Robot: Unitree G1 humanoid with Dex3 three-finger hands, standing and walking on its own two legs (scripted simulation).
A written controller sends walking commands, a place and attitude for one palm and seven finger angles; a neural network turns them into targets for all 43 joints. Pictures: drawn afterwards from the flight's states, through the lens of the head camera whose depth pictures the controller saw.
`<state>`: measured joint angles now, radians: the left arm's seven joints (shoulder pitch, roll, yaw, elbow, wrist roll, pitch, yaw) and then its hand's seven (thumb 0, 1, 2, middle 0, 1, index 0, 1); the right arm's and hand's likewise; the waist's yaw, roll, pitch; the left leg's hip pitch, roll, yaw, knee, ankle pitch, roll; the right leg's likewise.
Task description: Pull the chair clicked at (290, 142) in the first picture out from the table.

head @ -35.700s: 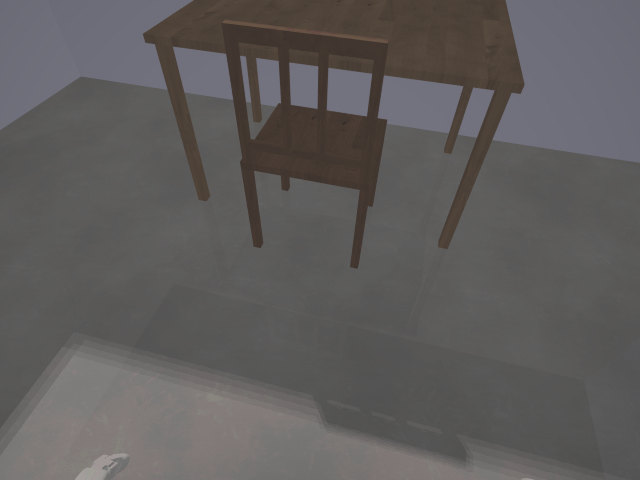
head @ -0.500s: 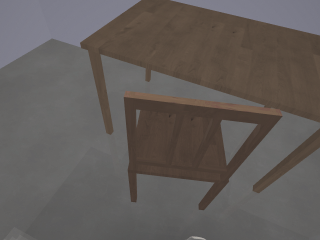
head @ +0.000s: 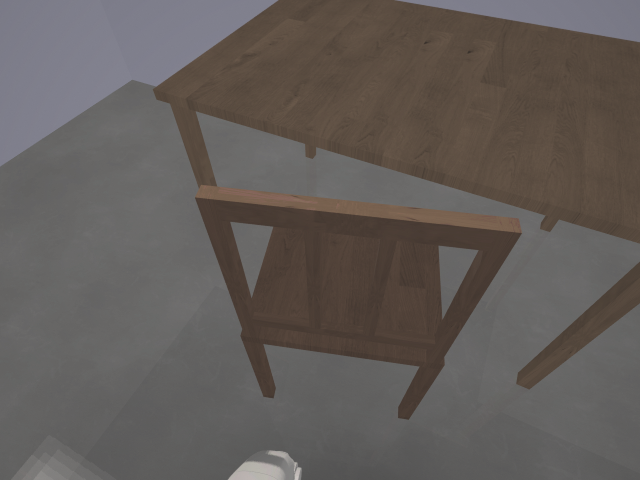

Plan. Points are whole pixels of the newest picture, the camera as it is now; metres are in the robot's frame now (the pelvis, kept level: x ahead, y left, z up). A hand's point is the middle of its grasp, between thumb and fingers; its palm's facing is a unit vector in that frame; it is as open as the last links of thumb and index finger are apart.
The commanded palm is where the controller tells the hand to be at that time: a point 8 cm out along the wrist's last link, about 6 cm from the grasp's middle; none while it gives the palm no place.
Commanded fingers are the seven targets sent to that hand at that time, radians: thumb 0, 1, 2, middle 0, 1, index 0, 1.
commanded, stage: come to a stop and stand still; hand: left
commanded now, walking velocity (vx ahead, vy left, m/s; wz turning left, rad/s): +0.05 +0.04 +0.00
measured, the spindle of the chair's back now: (314, 283) +0.43 +0.06 -0.10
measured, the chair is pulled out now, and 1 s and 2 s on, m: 0.12 0.12 0.12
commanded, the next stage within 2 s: look again from close up in 0.94 s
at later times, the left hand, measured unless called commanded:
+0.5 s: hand out of the picture -0.01 +0.25 -0.18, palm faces +0.04 -0.97 -0.23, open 7.4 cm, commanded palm none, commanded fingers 0.00 0.90 0.90 -0.20 -0.30 -0.20 -0.30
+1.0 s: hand out of the picture -0.08 +0.23 -0.18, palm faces +0.01 -0.99 -0.16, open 7.4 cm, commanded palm none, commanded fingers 0.00 0.90 0.90 -0.20 -0.30 -0.20 -0.30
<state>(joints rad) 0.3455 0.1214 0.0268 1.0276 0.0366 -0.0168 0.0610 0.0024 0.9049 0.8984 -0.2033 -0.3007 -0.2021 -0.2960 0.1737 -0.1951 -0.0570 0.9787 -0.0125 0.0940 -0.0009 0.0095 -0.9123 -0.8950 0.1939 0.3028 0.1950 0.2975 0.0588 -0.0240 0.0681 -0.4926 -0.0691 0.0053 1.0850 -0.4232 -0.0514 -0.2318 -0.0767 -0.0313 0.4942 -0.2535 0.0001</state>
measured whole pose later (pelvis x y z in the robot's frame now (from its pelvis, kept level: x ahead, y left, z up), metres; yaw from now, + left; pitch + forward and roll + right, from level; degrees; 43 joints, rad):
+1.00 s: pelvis -0.04 +0.08 +0.00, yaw -2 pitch -1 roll +1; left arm 0.36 0.12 -0.01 1.15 0.02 -0.01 0.04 0.00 0.91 0.90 -0.20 -0.30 -0.20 -0.30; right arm 0.34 -0.10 0.01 1.14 0.00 0.00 -0.03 0.01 -0.91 -0.89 0.20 0.30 0.20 0.30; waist 0.01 -0.02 0.01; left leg -0.19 -0.06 0.06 0.35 -0.15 0.06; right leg -0.13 0.00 -0.02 0.41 -0.27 -0.02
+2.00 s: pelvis -0.01 +0.08 +0.00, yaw -3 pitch -1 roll +0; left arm 0.34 0.16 -0.02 1.10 0.02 -0.01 0.04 0.00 0.91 0.90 -0.20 -0.30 -0.20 -0.30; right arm 0.27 -0.15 0.02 1.13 0.00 -0.02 -0.02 0.01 -0.92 -0.89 0.20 0.30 0.20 0.30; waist 0.01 -0.03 0.03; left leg -0.18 -0.06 0.07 0.43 -0.24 0.07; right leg -0.10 0.00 0.00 0.44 -0.32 -0.01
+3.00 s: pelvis -0.06 +0.06 -0.09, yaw -2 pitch +18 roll -1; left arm 0.39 0.23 0.25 0.06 -0.30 -0.45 -0.29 0.00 -0.06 0.49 -0.10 -0.15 -0.10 -0.14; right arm 0.25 -0.28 -0.06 0.63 0.02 -0.25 -0.02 0.02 -0.91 -0.89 0.20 0.30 0.20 0.30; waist -0.02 0.03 -0.12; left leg -0.98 -0.01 -0.01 1.14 -0.46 0.02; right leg -0.88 0.05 -0.07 1.13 -0.56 -0.06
